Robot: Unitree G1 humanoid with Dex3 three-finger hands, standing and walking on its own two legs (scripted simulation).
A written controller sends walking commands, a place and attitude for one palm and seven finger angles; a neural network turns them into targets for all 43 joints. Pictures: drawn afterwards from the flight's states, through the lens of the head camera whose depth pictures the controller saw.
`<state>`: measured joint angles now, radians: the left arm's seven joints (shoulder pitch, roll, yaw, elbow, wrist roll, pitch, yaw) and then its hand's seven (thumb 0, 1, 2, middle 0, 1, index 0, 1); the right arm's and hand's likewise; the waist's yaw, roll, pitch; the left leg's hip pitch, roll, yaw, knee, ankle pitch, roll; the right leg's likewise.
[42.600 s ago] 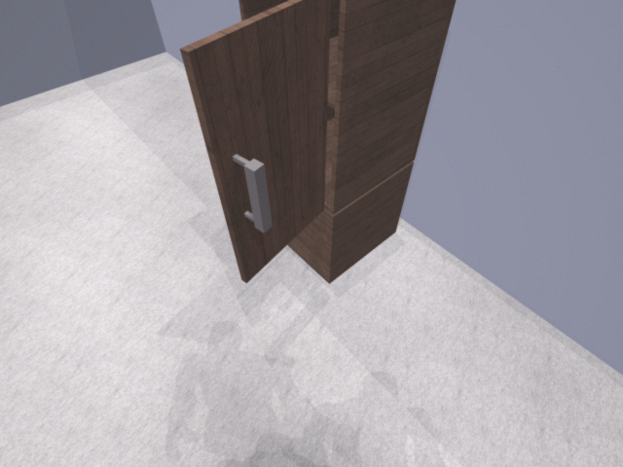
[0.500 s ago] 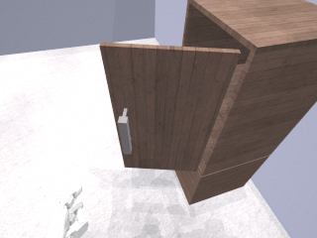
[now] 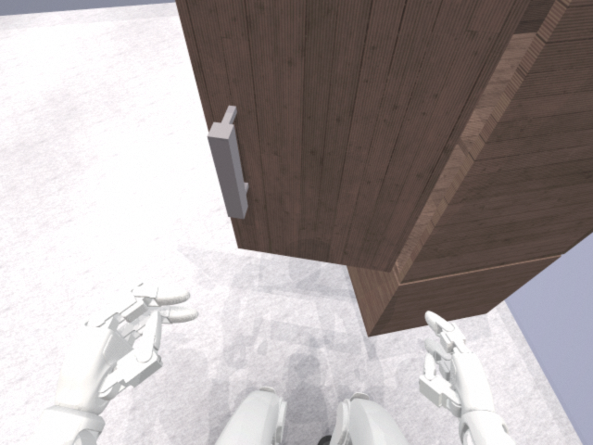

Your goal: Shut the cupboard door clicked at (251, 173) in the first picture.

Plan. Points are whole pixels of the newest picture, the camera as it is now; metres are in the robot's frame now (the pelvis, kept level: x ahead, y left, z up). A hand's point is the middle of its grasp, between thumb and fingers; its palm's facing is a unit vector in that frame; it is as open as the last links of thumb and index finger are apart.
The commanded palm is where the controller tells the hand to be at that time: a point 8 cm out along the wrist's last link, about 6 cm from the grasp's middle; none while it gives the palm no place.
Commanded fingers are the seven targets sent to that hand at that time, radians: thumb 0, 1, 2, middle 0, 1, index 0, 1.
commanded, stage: raise the hand and make a fist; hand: left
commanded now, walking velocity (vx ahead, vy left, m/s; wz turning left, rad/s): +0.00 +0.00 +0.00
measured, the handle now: (234, 165) +0.47 +0.15 +0.08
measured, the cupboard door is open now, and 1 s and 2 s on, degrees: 69 69 69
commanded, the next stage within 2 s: bring the fist close to the handle in 1.26 s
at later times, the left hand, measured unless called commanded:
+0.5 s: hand (142, 329) +0.23 +0.20 +0.07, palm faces -0.05 -1.00 -0.02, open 3.2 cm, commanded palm +0.20 +0.26 +0.07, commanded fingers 0.00 0.90 0.90 -1.26 -1.46 -1.26 -1.46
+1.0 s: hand (134, 305) +0.25 +0.22 +0.08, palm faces -0.06 -1.00 -0.02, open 3.1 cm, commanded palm +0.23 +0.27 +0.08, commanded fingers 0.00 0.90 0.90 -1.30 -1.50 -1.30 -1.50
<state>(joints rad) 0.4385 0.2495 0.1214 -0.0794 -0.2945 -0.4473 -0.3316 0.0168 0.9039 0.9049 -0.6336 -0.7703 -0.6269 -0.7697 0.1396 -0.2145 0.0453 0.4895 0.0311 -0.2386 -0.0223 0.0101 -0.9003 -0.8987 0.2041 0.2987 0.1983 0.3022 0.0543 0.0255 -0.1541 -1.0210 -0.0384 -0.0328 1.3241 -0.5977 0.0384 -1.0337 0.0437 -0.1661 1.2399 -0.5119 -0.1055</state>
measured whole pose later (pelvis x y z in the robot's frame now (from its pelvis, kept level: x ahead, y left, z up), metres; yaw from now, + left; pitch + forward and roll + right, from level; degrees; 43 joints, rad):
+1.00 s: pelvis +0.02 +0.04 +0.03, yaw -1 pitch +17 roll -3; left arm 0.37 0.26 0.14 -0.02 -0.30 -0.38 -0.28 0.02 0.90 0.90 -1.30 -1.50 -1.29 -1.50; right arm 0.26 -0.25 0.02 0.48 0.04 -0.16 -0.02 0.01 -0.90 -0.90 0.21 0.30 0.20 0.30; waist 0.01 0.04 -0.17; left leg -0.91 -0.05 0.01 1.19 -0.57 0.09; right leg -0.93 0.04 -0.11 1.11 -0.48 -0.05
